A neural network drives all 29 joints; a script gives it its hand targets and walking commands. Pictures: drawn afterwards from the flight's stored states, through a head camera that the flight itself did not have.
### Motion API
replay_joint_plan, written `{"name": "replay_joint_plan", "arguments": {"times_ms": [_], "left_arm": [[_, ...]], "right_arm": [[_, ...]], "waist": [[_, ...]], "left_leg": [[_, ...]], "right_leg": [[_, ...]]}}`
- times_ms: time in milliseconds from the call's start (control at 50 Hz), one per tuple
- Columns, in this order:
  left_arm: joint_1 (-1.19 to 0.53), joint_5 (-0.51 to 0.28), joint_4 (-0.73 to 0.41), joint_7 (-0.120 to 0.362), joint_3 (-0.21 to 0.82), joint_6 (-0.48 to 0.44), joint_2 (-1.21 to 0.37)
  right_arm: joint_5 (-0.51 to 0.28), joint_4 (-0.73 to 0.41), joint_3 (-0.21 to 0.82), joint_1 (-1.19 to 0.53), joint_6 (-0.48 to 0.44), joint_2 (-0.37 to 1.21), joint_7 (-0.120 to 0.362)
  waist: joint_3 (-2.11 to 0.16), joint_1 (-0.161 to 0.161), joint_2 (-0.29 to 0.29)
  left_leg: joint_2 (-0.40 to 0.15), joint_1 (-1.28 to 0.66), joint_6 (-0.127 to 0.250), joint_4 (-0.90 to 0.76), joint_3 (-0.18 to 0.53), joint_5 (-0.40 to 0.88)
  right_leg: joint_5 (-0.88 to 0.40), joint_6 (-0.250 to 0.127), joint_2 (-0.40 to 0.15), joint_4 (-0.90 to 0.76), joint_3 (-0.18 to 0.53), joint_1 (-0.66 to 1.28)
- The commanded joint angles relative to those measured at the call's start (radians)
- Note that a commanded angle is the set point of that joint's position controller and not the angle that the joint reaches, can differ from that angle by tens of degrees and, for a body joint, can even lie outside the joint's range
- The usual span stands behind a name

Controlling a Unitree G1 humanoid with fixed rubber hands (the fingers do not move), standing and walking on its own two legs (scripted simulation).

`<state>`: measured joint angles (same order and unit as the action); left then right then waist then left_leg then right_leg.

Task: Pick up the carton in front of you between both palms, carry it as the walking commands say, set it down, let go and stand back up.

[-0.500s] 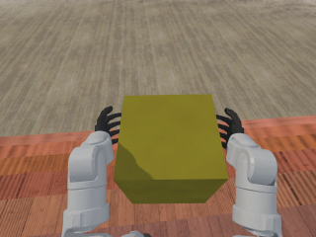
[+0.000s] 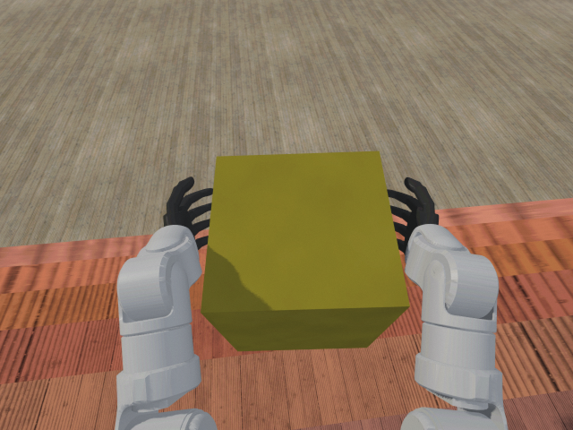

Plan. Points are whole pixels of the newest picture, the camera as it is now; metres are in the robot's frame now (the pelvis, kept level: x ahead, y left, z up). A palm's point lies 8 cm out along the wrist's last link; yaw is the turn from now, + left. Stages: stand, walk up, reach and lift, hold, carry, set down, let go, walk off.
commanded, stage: carry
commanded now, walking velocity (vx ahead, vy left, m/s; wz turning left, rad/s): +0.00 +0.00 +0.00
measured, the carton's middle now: (300, 262) +0.34 -0.01 +0.03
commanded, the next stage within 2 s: none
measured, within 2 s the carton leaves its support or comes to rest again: neither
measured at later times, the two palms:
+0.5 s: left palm (178, 228) +0.34 +0.15 +0.12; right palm (421, 226) +0.34 -0.15 +0.13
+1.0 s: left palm (178, 234) +0.32 +0.14 +0.13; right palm (431, 234) +0.32 -0.16 +0.14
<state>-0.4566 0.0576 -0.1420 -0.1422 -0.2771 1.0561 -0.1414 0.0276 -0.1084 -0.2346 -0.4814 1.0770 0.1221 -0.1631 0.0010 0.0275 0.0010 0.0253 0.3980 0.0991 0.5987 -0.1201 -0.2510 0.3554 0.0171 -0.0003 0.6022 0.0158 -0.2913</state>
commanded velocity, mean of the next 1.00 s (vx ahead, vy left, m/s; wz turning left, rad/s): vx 0.00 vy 0.00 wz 0.00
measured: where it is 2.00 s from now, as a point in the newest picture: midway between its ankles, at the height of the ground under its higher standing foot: outside the picture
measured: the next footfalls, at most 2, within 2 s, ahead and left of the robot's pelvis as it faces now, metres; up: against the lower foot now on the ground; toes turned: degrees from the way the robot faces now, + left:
none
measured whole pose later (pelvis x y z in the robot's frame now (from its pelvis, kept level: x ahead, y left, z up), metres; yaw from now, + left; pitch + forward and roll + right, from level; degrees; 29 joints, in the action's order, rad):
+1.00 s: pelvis +0.00 +0.00 +0.01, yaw +0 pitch +1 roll +0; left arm -0.48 0.09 0.00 -0.15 -0.29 1.09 -0.13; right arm 0.04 0.05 -0.24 -0.51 1.10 0.10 -0.16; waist -0.10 0.03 -0.01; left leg 0.04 0.32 0.09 0.49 -0.12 -0.19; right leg 0.32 0.02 -0.01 0.53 0.01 -0.23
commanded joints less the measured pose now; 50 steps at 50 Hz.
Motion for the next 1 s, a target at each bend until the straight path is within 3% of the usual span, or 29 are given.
{"name": "replay_joint_plan", "arguments": {"times_ms": [0,20,40,100,120,140,200,220,260,280,300,360,400,480,540,580,600,640,660,720,740,760,800,840,860,880,900,960,980], "left_arm": [[-0.531,-0.2,0.019,0.026,0.655,0.033,-0.727],[-0.55,-0.166,0.042,0.023,0.642,0.033,-0.742],[-0.537,-0.165,0.085,0.019,0.617,0.043,-0.728],[-0.622,-0.183,0.016,0.021,0.647,0.034,-0.755],[-0.583,-0.179,0.043,0.021,0.631,0.032,-0.758],[-0.624,-0.196,0.049,0.02,0.64,0.033,-0.776],[-0.608,-0.186,0.107,0.003,0.609,0.035,-0.74],[-0.596,-0.186,0.086,0.001,0.589,0.032,-0.765],[-0.598,-0.158,0.121,0.002,0.585,0.043,-0.754],[-0.575,-0.151,0.151,0.003,0.581,0.044,-0.749],[-0.622,-0.181,0.074,-0.001,0.595,0.038,-0.769],[-0.626,-0.174,0.146,-0.002,0.605,0.038,-0.802],[-0.657,-0.157,0.08,-0.002,0.595,0.027,-0.781],[-0.622,-0.165,0.145,0.009,0.602,0.032,-0.805],[-0.644,-0.199,0.113,0.007,0.621,0.03,-0.823],[-0.659,-0.158,0.131,-0.003,0.583,0.027,-0.766],[-0.622,-0.173,0.135,-0.001,0.609,0.028,-0.817],[-0.638,-0.18,0.114,0.003,0.609,0.028,-0.798],[-0.654,-0.171,0.121,-0.003,0.606,0.032,-0.799],[-0.624,-0.148,0.14,-0.009,0.607,0.032,-0.768],[-0.563,-0.145,0.128,-0.005,0.573,0.029,-0.781],[-0.628,-0.144,0.141,-0.006,0.566,0.039,-0.769],[-0.642,-0.159,0.118,-0.004,0.592,0.03,-0.781],[-0.62,-0.145,0.134,-0.004,0.573,0.031,-0.766],[-0.617,-0.15,0.159,-0.006,0.591,0.038,-0.792],[-0.589,-0.157,0.143,0.0,0.573,0.035,-0.784],[-0.668,-0.155,0.1,-0.003,0.585,0.03,-0.769],[-0.564,-0.157,0.173,0.007,0.558,0.04,-0.777],[-0.57,-0.141,0.148,0.006,0.55,0.034,-0.776]], "right_arm": [[-0.212,-0.009,0.632,-0.528,0.005,0.749,0.06],[-0.212,-0.056,0.651,-0.606,-0.002,0.745,0.063],[-0.198,0.023,0.6,-0.561,0.013,0.723,0.061],[-0.187,0.076,0.591,-0.555,0.01,0.793,0.06],[-0.215,0.023,0.622,-0.6,0.009,0.805,0.063],[-0.197,0.048,0.602,-0.597,0.009,0.781,0.063],[-0.193,0.076,0.579,-0.604,0.012,0.757,0.052],[-0.203,0.041,0.586,-0.615,0.008,0.776,0.05],[-0.2,0.072,0.577,-0.627,0.013,0.767,0.047],[-0.188,0.078,0.571,-0.618,0.014,0.753,0.042],[-0.212,0.072,0.576,-0.586,0.011,0.796,0.049],[-0.203,0.081,0.574,-0.632,0.006,0.789,0.05],[-0.184,0.075,0.573,-0.626,0.006,0.802,0.046],[-0.183,0.074,0.561,-0.653,-0.001,0.787,0.043],[-0.191,0.086,0.552,-0.626,0.002,0.806,0.048],[-0.207,0.094,0.589,-0.628,-0.002,0.806,0.055],[-0.184,0.028,0.569,-0.628,-0.005,0.776,0.048],[-0.19,0.045,0.568,-0.647,-0.008,0.794,0.041],[-0.2,0.083,0.553,-0.66,-0.002,0.799,0.042],[-0.186,0.096,0.558,-0.598,-0.004,0.783,0.045],[-0.22,0.043,0.589,-0.663,-0.002,0.79,0.047],[-0.201,0.078,0.577,-0.627,-0.002,0.804,0.045],[-0.226,0.075,0.595,-0.674,-0.006,0.829,0.052],[-0.22,0.078,0.595,-0.649,-0.002,0.787,0.048],[-0.211,0.063,0.573,-0.655,-0.008,0.788,0.045],[-0.222,0.054,0.592,-0.685,0.001,0.799,0.043],[-0.218,0.109,0.58,-0.633,0.0,0.804,0.049],[-0.191,0.041,0.588,-0.662,-0.001,0.771,0.039],[-0.218,0.036,0.593,-0.677,0.005,0.823,0.043]], "waist": [[-0.464,0.012,-0.04],[-0.452,0.005,-0.036],[-0.425,-0.005,0.023],[-0.396,-0.004,0.039],[-0.42,0.012,0.015],[-0.446,-0.025,0.021],[-0.433,0.015,-0.066],[-0.441,-0.009,-0.074],[-0.452,0.006,0.014],[-0.42,-0.013,-0.02],[-0.455,-0.011,-0.008],[-0.384,-0.004,0.002],[-0.381,0.0,-0.021],[-0.387,0.008,0.048],[-0.405,-0.009,0.07],[-0.388,0.009,-0.066],[-0.43,0.007,0.009],[-0.428,0.02,0.021],[-0.403,-0.004,0.092],[-0.405,0.029,0.067],[-0.43,0.011,0.028],[-0.393,0.031,0.012],[-0.443,0.011,0.027],[-0.387,0.031,0.072],[-0.414,0.011,0.056],[-0.447,0.0,0.047],[-0.426,0.017,0.045],[-0.411,-0.011,-0.04],[-0.371,0.007,-0.024]], "left_leg": [[-0.154,-0.265,0.026,-0.056,0.163,0.337],[-0.164,-0.276,0.02,-0.07,0.171,0.403],[-0.155,-0.268,0.029,-0.045,0.159,0.457],[-0.148,-0.232,0.01,-0.103,0.17,0.296],[-0.145,-0.28,0.005,-0.084,0.148,0.308],[-0.137,-0.248,0.006,-0.051,0.132,0.413],[-0.138,-0.248,0.011,-0.002,0.122,0.428],[-0.127,-0.218,0.003,-0.022,0.111,0.386],[-0.145,-0.273,0.009,-0.027,0.127,0.453],[-0.147,-0.233,0.009,-0.052,0.149,0.431],[-0.142,-0.243,0.009,-0.032,0.153,0.411],[-0.137,-0.216,-0.003,-0.07,0.13,0.272],[-0.153,-0.227,0.01,-0.093,0.161,0.311],[-0.172,-0.278,0.003,-0.148,0.205,0.304],[-0.174,-0.244,0.02,-0.159,0.202,0.271],[-0.171,-0.254,0.002,-0.154,0.205,0.337],[-0.189,-0.302,0.003,-0.156,0.217,0.369],[-0.185,-0.317,-0.011,-0.188,0.239,0.338],[-0.178,-0.301,0.011,-0.169,0.201,0.276],[-0.198,-0.314,-0.022,-0.202,0.254,0.279],[-0.197,-0.305,0.003,-0.207,0.23,0.226],[-0.18,-0.284,-0.017,-0.227,0.259,0.201],[-0.177,-0.326,0.016,-0.165,0.218,0.286],[-0.207,-0.345,-0.053,-0.209,0.256,0.368],[-0.185,-0.308,-0.009,-0.179,0.215,0.371],[-0.186,-0.366,-0.014,-0.16,0.21,0.422],[-0.181,-0.336,-0.037,-0.171,0.208,0.37],[-0.166,-0.272,0.003,-0.163,0.186,0.196],[-0.148,-0.272,-0.012,-0.166,0.159,0.184]], "right_leg": [[-0.291,-0.043,-0.08,-0.069,0.074,0.097],[-0.316,-0.056,-0.097,-0.061,0.083,0.1],[-0.339,-0.055,-0.093,-0.061,0.078,0.089],[-0.226,-0.051,-0.082,-0.101,0.079,0.093],[-0.27,-0.044,-0.089,-0.089,0.079,0.079],[-0.353,-0.047,-0.096,-0.087,0.053,0.115],[-0.557,-0.049,-0.103,-0.055,0.054,0.142],[-0.532,-0.046,-0.111,-0.063,0.057,0.124],[-0.44,-0.052,-0.096,-0.045,0.055,0.12],[-0.385,-0.05,-0.093,-0.054,0.052,0.102],[-0.34,-0.04,-0.085,-0.071,0.046,0.144],[-0.276,-0.055,-0.099,-0.112,0.059,0.072],[-0.287,-0.047,-0.093,-0.107,0.07,0.082],[-0.114,-0.027,-0.06,-0.092,0.04,0.062],[-0.141,-0.035,-0.069,-0.12,0.05,0.084],[-0.166,-0.034,-0.079,-0.113,0.048,0.08],[-0.143,-0.033,-0.08,-0.093,0.065,0.077],[-0.094,-0.034,-0.053,-0.098,0.036,0.046],[-0.096,-0.036,-0.064,-0.103,0.046,0.057],[-0.076,-0.03,-0.053,-0.095,0.043,0.032],[-0.09,-0.027,-0.062,-0.118,0.042,0.034],[-0.043,-0.017,-0.056,-0.095,0.032,0.037],[-0.13,-0.036,-0.073,-0.109,0.044,0.069],[-0.066,-0.024,-0.054,-0.103,0.045,0.016],[-0.112,-0.02,-0.064,-0.1,0.028,0.052],[-0.132,-0.024,-0.064,-0.106,0.047,0.044],[-0.108,-0.028,-0.074,-0.118,0.048,0.045],[-0.133,-0.037,-0.096,-0.151,0.061,0.079],[-0.167,-0.041,-0.094,-0.158,0.077,0.049]]}}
